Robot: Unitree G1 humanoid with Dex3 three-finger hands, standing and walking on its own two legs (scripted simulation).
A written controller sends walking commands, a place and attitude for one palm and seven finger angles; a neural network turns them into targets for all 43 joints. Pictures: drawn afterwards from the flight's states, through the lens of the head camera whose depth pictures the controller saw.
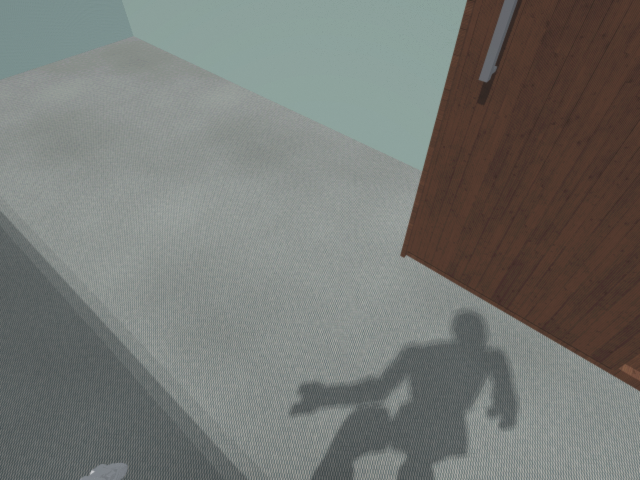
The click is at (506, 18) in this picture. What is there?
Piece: wardrobe's sliding door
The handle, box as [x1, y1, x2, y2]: [479, 0, 517, 82]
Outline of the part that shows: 517,0 504,0 479,77 480,80 486,82 490,78 491,74 495,71 496,66 494,64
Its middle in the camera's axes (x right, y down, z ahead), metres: +0.41 -0.49 +0.84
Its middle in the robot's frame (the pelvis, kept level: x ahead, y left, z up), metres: +1.00 -0.36 +0.18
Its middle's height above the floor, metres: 0.95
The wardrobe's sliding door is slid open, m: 0.00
